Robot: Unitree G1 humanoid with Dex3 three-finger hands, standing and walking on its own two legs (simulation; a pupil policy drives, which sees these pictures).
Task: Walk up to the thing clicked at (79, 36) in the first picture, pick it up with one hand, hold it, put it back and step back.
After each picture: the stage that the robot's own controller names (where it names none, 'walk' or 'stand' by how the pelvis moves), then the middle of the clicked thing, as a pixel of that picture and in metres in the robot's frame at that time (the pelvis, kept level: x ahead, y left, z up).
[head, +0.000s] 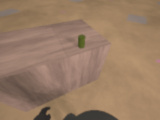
stand; (81, 41) +0.69 +0.13 +0.05
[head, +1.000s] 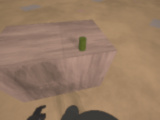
rise first; (82, 44) +0.62 +0.15 +0.07
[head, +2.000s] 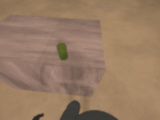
rise first; (62, 52) +0.44 +0.27 +0.07
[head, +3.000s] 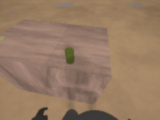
stand; (69, 56) +0.45 +0.19 +0.08
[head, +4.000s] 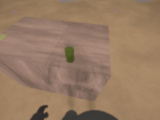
stand; (69, 55) +0.46 +0.19 +0.06
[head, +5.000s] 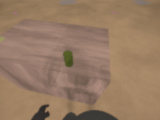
stand; (68, 59) +0.43 +0.19 +0.05
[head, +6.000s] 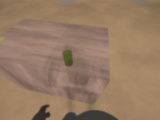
stand; (68, 58) +0.43 +0.20 +0.05
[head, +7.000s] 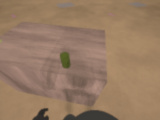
stand; (65, 60) +0.42 +0.21 +0.05
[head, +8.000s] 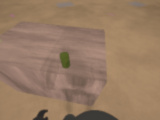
stand; (65, 60) +0.42 +0.22 +0.05
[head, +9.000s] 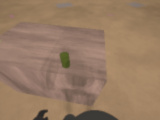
rise first; (65, 60) +0.42 +0.22 +0.05
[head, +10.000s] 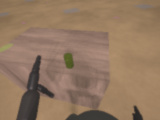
rise first; (68, 61) +0.43 +0.22 +0.06
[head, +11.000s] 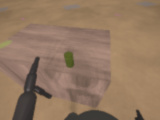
go down; (69, 60) +0.42 +0.22 +0.06
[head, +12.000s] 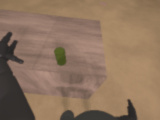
go down; (60, 56) +0.42 +0.20 +0.07
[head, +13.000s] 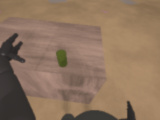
approach; (62, 58) +0.42 +0.21 +0.07
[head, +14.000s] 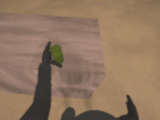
close in; (57, 55) +0.42 +0.22 +0.10
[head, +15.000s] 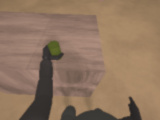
lift; (55, 51) +0.45 +0.23 +0.11
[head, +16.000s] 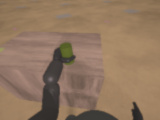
lift; (67, 54) +0.36 +0.16 +0.22
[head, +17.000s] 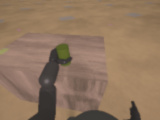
hold; (64, 55) +0.34 +0.18 +0.23
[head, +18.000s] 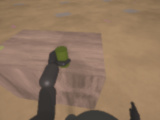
hold; (62, 57) +0.35 +0.19 +0.20
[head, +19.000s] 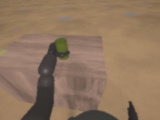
crouch; (62, 49) +0.38 +0.20 +0.24
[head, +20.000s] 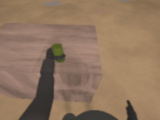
lower; (58, 53) +0.44 +0.22 +0.12
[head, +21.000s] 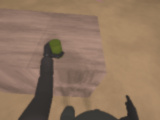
lower; (56, 49) +0.45 +0.22 +0.11
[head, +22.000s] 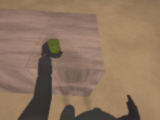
lower; (55, 49) +0.45 +0.23 +0.11
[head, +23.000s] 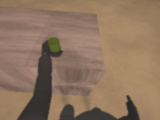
lower; (55, 48) +0.46 +0.23 +0.11
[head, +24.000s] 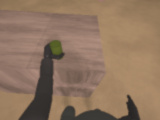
loosen; (57, 50) +0.45 +0.22 +0.11
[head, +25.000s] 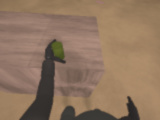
withdraw; (58, 51) +0.45 +0.21 +0.10
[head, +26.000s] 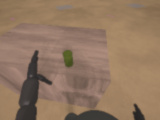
sink last; (68, 59) +0.42 +0.20 +0.09
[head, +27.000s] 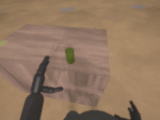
stand; (70, 56) +0.46 +0.21 +0.09
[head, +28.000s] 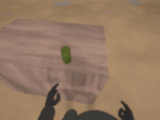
stand; (66, 55) +0.44 +0.21 +0.09
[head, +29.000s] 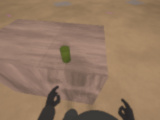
stand; (65, 54) +0.44 +0.21 +0.10
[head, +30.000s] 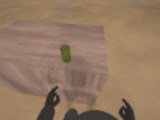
stand; (65, 54) +0.45 +0.21 +0.11
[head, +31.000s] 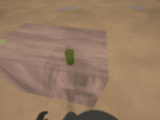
stand; (69, 57) +0.45 +0.20 +0.07
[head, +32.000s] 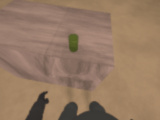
walk; (73, 43) +0.51 +0.15 +0.08
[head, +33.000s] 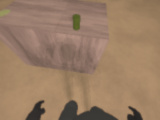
walk; (76, 22) +0.77 +0.21 +0.07
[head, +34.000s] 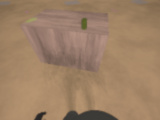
stand; (84, 24) +1.02 +0.18 +0.07
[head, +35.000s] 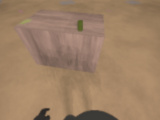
stand; (80, 25) +1.00 +0.20 +0.05
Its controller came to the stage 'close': yes
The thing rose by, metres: 0.23
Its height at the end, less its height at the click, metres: +0.00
